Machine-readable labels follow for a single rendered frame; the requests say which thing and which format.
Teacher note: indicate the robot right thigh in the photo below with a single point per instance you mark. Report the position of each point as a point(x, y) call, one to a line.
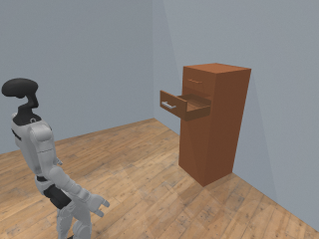
point(76, 208)

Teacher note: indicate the drawer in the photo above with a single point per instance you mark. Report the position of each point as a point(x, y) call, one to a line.
point(187, 107)

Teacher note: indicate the robot left upper arm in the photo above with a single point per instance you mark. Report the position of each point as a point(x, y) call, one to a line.
point(12, 116)

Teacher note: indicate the robot thigh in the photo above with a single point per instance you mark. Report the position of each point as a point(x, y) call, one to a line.
point(76, 208)
point(63, 212)

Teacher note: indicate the robot right hand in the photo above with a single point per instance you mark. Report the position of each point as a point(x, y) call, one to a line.
point(94, 203)

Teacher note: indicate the cabinet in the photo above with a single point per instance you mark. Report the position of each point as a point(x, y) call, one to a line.
point(207, 146)

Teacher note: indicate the robot right upper arm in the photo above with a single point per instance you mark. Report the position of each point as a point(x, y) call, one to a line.
point(42, 137)

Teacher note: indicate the robot left hand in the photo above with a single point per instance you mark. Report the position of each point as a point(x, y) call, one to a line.
point(59, 161)

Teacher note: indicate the right robot forearm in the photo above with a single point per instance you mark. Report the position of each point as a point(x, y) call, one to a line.
point(63, 181)

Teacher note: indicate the robot left thigh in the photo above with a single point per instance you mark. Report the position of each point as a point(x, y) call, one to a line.
point(63, 212)

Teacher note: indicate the handle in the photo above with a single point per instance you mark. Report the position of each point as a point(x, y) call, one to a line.
point(194, 82)
point(165, 104)

